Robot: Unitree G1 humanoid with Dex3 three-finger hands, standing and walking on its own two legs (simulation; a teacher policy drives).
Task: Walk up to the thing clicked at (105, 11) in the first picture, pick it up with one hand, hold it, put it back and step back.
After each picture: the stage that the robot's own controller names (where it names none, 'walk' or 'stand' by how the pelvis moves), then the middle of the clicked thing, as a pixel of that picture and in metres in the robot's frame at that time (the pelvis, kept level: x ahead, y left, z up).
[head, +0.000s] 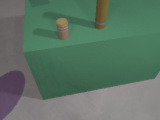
stand; (101, 9) +0.88 -0.11 -0.04
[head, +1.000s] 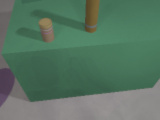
walk; (91, 10) +0.79 -0.02 -0.01
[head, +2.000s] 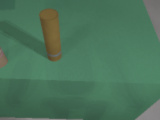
walk; (52, 38) +0.54 +0.19 -0.02
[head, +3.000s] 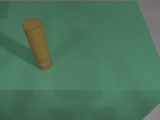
stand; (39, 47) +0.51 +0.21 -0.01
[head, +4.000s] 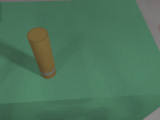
stand; (44, 56) +0.46 +0.17 -0.03
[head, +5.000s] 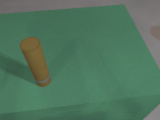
stand; (37, 65) +0.44 +0.20 -0.04
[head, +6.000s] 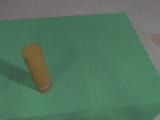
stand; (38, 71) +0.43 +0.20 -0.04
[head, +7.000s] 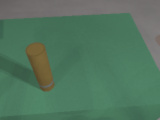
stand; (42, 69) +0.44 +0.19 -0.04
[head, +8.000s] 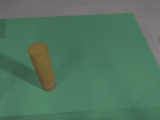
stand; (44, 70) +0.44 +0.18 -0.04
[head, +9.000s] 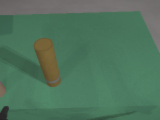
rise first; (49, 65) +0.45 +0.17 -0.04
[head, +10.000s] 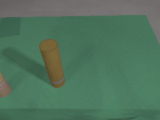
go down; (53, 66) +0.46 +0.16 -0.04
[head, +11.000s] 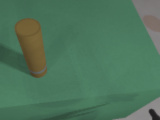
go down; (34, 53) +0.45 +0.15 +0.01
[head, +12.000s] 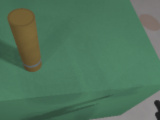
approach; (28, 45) +0.46 +0.15 +0.03
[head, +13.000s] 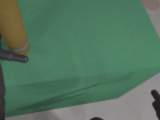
close in; (11, 25) +0.49 +0.16 +0.06
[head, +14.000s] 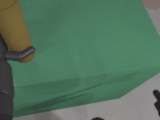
lift; (15, 33) +0.47 +0.15 +0.06
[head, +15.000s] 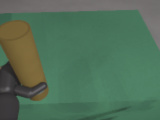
lift; (28, 67) +0.31 +0.16 +0.15
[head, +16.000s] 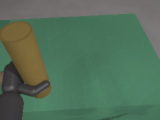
hold; (31, 66) +0.32 +0.16 +0.15
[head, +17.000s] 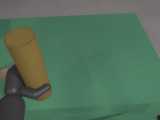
hold; (33, 70) +0.32 +0.16 +0.13
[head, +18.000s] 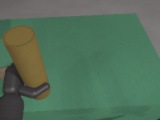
hold; (32, 69) +0.32 +0.16 +0.14
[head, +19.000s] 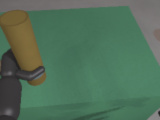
crouch; (27, 53) +0.38 +0.17 +0.12
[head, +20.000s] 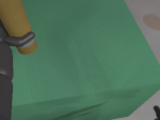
lower; (15, 19) +0.48 +0.17 +0.16
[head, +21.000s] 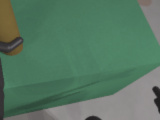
lower; (2, 22) +0.50 +0.17 +0.06
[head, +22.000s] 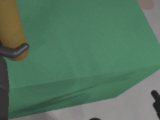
lower; (9, 28) +0.48 +0.16 +0.06
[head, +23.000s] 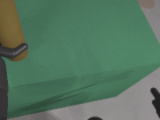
lower; (8, 28) +0.48 +0.16 +0.07
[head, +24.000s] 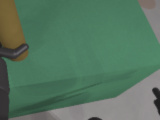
lower; (8, 29) +0.48 +0.16 +0.06
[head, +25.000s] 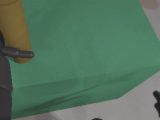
open; (15, 32) +0.48 +0.15 +0.06
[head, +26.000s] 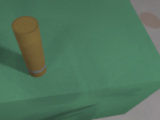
sink last; (32, 51) +0.45 +0.14 +0.02
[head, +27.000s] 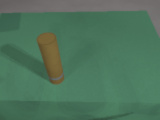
stand; (52, 61) +0.46 +0.16 +0.00
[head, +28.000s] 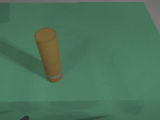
stand; (50, 58) +0.44 +0.14 +0.01
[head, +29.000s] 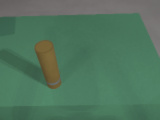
stand; (49, 67) +0.45 +0.17 -0.04
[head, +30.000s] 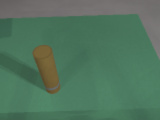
stand; (48, 72) +0.43 +0.16 -0.04
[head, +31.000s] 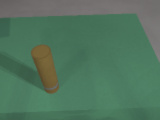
stand; (47, 72) +0.43 +0.17 -0.04
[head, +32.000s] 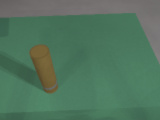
stand; (45, 71) +0.43 +0.17 -0.04
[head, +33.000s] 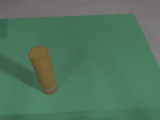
stand; (45, 73) +0.42 +0.17 -0.04
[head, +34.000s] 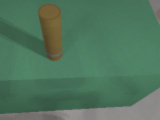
walk; (52, 36) +0.50 +0.12 -0.01
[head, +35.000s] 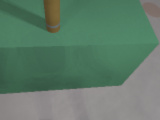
walk; (52, 9) +0.68 +0.16 -0.03
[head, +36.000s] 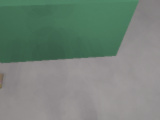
walk; out of the picture +0.99 +0.26 -0.02
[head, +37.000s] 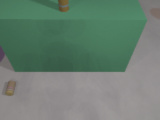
stand; out of the picture +1.03 +0.15 -0.03
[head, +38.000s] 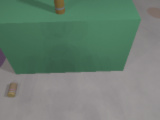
stand; out of the picture +1.05 +0.17 -0.04
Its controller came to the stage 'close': yes
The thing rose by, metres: 0.21
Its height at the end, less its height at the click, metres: +0.00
